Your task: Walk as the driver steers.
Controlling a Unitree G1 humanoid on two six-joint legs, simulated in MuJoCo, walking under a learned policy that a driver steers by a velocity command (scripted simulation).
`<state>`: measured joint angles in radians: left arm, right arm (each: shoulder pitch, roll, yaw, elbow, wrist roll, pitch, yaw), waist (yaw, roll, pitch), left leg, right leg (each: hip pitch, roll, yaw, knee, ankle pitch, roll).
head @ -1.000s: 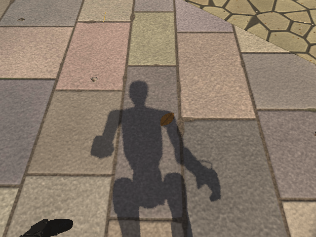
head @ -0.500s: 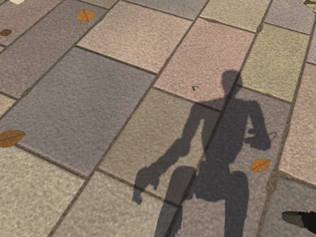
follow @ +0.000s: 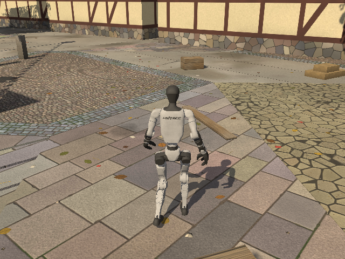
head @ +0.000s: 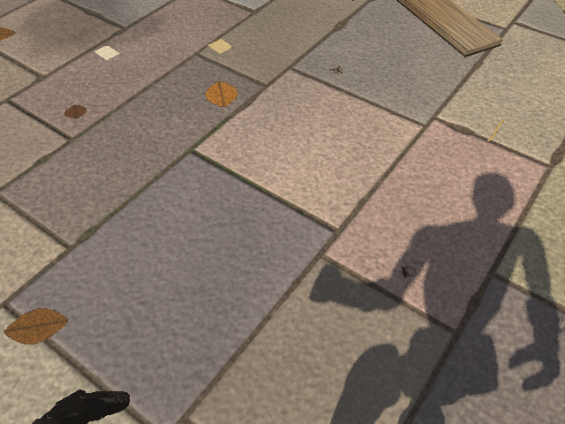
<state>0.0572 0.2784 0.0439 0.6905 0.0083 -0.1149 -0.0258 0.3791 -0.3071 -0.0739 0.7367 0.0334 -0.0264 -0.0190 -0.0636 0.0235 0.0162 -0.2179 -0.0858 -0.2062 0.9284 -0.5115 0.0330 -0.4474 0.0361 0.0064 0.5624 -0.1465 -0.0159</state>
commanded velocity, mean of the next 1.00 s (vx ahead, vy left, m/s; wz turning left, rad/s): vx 0.24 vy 0.00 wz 0.13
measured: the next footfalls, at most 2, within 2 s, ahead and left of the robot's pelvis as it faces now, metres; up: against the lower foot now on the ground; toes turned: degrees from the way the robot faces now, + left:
left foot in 0.42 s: +0.37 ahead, +0.16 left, +0.00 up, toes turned +5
right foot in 0.76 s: +0.38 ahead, -0.09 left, +0.00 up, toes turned +5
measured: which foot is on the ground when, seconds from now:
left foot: up 0.00-0.40, down 0.42-1.00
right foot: down 0.00-0.44, up 0.46-0.74, down 0.76-1.00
